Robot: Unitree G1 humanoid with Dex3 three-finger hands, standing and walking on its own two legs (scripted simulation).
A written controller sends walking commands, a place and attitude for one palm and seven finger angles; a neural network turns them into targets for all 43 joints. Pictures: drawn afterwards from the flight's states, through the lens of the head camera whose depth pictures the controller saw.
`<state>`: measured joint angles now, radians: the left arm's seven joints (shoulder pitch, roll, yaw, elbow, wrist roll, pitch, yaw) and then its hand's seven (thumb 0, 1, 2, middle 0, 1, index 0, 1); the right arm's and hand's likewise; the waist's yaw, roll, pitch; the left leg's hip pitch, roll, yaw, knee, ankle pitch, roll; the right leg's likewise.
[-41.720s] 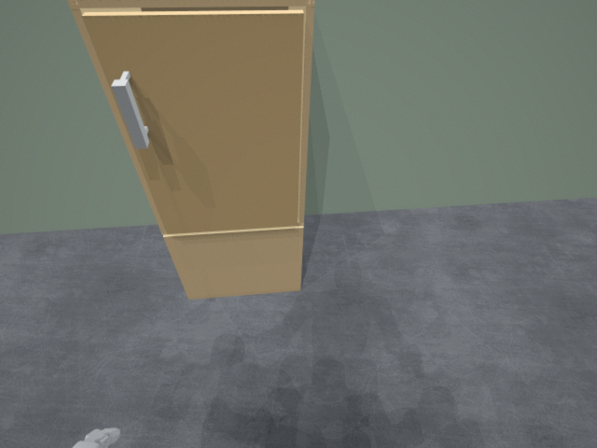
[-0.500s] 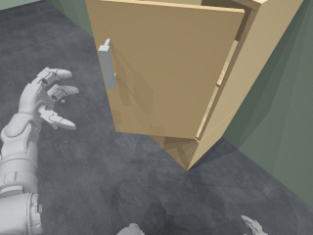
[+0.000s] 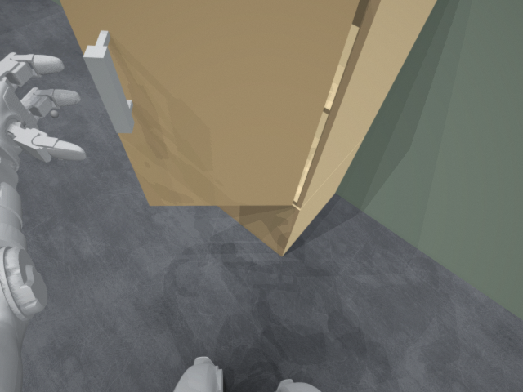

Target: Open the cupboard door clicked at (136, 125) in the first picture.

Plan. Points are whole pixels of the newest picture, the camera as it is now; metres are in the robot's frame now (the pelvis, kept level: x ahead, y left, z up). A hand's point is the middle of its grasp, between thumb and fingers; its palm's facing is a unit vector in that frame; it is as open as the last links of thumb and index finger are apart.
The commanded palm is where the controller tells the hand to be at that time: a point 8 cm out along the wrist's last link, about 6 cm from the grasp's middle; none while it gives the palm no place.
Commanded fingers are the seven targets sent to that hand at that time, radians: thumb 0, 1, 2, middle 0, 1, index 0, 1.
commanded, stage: move the hooked fingers beside the handle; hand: left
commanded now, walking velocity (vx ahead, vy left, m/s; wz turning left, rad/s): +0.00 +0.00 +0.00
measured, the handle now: (115, 84) +0.56 +0.20 +0.12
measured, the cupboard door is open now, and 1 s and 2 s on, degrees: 42 42 42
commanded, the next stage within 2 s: slide the fingers in behind the handle in 1.04 s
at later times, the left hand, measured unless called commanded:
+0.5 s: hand (50, 105) +0.51 +0.28 +0.12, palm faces +0.02 -1.00 +0.00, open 14.0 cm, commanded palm +0.50 +0.31 +0.12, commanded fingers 0.00 -0.50 0.30 -0.30 -1.20 -0.30 -1.20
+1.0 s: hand (54, 104) +0.51 +0.27 +0.12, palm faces +0.02 -1.00 +0.00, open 14.0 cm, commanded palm +0.50 +0.31 +0.11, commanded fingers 0.00 -0.50 0.30 -0.30 -1.20 -0.30 -1.20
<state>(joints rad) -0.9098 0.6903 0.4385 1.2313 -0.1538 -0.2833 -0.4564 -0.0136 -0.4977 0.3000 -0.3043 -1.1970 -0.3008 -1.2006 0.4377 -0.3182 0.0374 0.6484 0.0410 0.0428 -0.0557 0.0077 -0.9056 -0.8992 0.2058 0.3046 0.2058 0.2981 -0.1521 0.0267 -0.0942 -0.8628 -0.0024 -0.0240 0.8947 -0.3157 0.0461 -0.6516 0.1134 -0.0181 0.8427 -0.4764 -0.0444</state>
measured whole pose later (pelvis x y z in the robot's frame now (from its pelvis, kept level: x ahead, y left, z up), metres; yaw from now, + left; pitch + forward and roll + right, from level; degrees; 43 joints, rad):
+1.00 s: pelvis +0.00 +0.01 -0.01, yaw +0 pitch +19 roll -5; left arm -1.02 0.73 0.43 1.29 -0.10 -0.27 -0.41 -0.01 -0.50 0.30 -0.30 -1.20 -0.30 -1.20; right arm 0.41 -0.30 0.06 0.61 0.03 0.08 -0.04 0.00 -0.91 -0.90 0.21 0.30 0.21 0.30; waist -0.17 0.03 -0.10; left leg -0.95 0.00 -0.04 0.96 -0.34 0.06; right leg -0.72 0.12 -0.04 0.88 -0.49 -0.03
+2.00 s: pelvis +0.01 +0.00 -0.01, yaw +0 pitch +18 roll -4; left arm -0.94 0.56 0.37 1.18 -0.14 -0.28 -0.32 -0.01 -0.50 0.30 -0.30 -1.20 -0.30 -1.20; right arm 0.42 -0.29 0.03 0.63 0.03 0.07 -0.01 0.00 -0.91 -0.90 0.21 0.30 0.21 0.30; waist -0.15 0.04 -0.12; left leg -0.91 0.00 -0.04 0.95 -0.35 0.04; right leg -0.69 0.12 -0.03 0.88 -0.50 -0.05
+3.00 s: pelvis +0.01 -0.01 -0.01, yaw +0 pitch +18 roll -3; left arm -0.97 0.54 0.37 1.22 -0.11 -0.28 -0.26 -0.01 -0.39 0.34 -0.34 -1.23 -0.36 -1.24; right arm 0.44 -0.29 0.03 0.63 0.02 0.06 0.00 0.01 -0.91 -0.90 0.21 0.30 0.21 0.30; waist -0.17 0.04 -0.11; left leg -0.91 0.01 -0.03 0.94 -0.35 0.03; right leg -0.70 0.13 -0.03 0.89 -0.51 -0.06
